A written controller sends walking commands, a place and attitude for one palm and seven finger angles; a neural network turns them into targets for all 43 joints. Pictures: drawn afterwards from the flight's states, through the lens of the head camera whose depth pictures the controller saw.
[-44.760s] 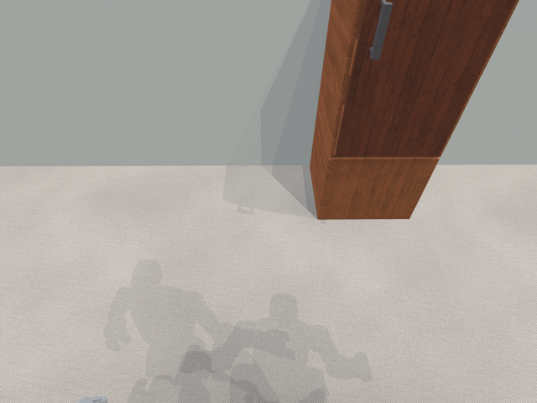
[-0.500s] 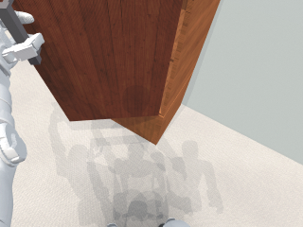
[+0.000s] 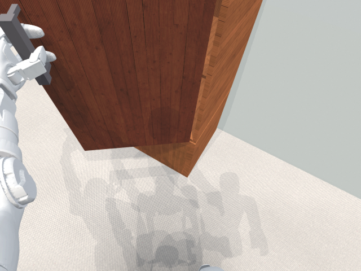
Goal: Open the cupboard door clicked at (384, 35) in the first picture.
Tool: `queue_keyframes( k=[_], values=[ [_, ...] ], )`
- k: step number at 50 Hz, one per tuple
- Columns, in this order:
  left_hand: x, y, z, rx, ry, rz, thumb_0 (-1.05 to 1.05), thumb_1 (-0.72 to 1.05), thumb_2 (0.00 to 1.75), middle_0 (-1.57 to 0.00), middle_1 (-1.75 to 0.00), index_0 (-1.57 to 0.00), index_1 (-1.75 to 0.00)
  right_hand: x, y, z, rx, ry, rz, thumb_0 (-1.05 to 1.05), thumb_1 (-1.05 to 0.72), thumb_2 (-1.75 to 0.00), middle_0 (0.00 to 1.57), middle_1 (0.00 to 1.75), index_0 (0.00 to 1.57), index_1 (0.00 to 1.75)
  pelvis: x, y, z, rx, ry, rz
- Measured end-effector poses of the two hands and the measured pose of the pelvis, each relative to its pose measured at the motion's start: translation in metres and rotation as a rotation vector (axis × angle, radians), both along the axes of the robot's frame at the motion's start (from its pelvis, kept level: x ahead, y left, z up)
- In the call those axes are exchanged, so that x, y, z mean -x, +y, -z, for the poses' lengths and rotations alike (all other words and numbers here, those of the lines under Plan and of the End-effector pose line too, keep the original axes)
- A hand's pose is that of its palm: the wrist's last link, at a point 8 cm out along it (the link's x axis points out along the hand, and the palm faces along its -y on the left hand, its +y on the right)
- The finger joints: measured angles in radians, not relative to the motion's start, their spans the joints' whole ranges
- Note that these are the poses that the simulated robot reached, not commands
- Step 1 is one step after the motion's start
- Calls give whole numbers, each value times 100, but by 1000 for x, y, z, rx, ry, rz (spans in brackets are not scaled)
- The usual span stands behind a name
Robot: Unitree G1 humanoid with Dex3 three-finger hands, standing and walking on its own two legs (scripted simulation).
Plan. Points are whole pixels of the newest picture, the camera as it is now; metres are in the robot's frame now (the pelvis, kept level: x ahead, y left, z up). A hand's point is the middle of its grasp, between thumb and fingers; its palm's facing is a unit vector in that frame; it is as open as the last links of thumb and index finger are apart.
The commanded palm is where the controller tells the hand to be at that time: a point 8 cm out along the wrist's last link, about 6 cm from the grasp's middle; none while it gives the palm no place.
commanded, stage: pull the door open along its arc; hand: left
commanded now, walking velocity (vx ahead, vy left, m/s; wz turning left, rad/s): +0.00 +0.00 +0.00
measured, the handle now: (31, 47) +0.56 +0.25 +0.16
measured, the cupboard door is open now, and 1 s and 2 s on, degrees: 38 49 76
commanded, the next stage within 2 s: open thumb and fingers to let go in 1.58 s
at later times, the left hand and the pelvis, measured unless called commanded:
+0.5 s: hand (46, 97) +0.42 +0.20 +0.16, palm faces +0.39 -0.92 +0.03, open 5.7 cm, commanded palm +0.39 +0.24 +0.16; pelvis -0.01 -0.01 +0.01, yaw +3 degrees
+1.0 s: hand (50, 87) +0.45 +0.19 +0.16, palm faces +0.46 -0.89 +0.01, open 5.6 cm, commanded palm +0.38 +0.23 +0.16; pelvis -0.03 -0.02 +0.01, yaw +2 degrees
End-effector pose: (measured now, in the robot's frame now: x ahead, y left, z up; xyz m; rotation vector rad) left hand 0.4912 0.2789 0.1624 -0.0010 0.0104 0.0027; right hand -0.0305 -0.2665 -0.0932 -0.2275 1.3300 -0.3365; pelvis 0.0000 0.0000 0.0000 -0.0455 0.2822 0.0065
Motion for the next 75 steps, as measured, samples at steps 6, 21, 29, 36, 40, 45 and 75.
queue_keyframes(
  k=[6, 21, 29, 36, 40, 45, 75],
  values=[
    [18, -2, 2, 6, -25, 14, 0, 73, 79, -37, -135, -37, -135, -13, 3, 1, -26, -42, 10, 0, -91, -90, 20, 30, 20, 30, -6, 1, -4, -7, -31, 16],
    [107, -32, 6, 88, -38, -235, -2, 67, 74, -39, -135, -38, -134, -146, 17, -11, -89, -414, -192, 1, -91, -90, 20, 30, 20, 30, 0, -1, -10, -23, -147, -22],
    [105, -51, 0, 14, 23, -482, -3, 72, 82, -38, -135, -39, -135, -166, 27, -10, -98, -460, -285, 0, -91, -90, 20, 30, 20, 30, 19, -13, -8, -29, -152, -61],
    [98, -52, 1, -11, 2, -503, -2, 73, 84, -37, -135, -37, -135, -108, 14, 9, -98, -325, -231, 0, -91, -90, 20, 30, 20, 30, 27, -20, -6, -30, -144, -61],
    [93, -49, 1, -13, -11, -491, -2, 73, 84, -38, -135, -36, -135, -60, 0, 19, -84, -205, -172, 0, -91, -90, 20, 30, 20, 30, 30, -22, -6, -30, -139, -56],
    [87, -47, 2, -9, -20, -486, -2, 73, 85, -37, -135, -36, -135, -6, -14, 20, -61, -85, -100, 1, -91, -90, 20, 30, 20, 30, 32, -23, -6, -30, -130, -43],
    [223, -113, 4, 57, -36, -334, -1, 67, 72, -38, -135, -39, -134, -247, 60, -58, -166, -688, -323, 1, -91, -90, 20, 30, 20, 30, -9, -6, -23, -45, -294, -19]
  ],
)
